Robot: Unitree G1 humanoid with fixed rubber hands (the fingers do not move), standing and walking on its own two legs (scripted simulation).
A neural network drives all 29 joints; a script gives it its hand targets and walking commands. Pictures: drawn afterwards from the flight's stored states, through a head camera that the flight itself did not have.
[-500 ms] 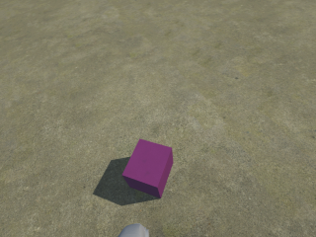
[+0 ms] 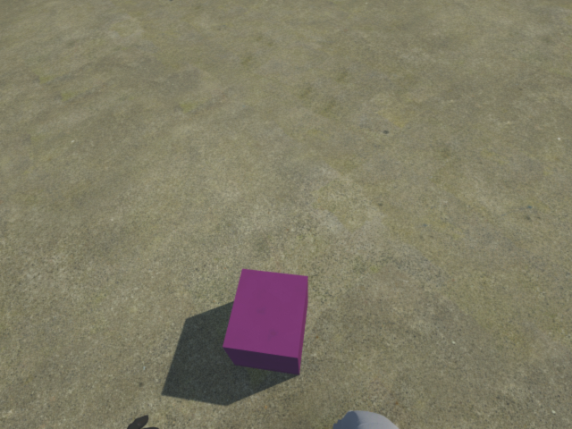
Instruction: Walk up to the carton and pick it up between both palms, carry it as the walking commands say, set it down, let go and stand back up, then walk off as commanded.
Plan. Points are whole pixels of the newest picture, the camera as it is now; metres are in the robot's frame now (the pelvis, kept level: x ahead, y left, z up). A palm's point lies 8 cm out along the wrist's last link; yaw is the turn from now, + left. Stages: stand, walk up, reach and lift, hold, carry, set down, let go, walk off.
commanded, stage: walk up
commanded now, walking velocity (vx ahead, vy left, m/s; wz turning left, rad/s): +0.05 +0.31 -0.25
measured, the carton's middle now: (270, 321) +0.48 +0.10 -0.66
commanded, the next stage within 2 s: none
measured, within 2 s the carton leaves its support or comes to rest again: neither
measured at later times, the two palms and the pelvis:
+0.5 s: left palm out of the picture +0.11 +0.41 -0.14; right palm out of the picture +0.12 -0.12 -0.11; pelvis +0.05 +0.14 +0.00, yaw -5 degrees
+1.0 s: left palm (87, 404) +0.17 +0.33 -0.10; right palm out of the picture +0.03 -0.15 -0.13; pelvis +0.05 +0.10 +0.02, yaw -7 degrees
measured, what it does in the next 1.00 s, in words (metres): steps to the left: right foot, then left foot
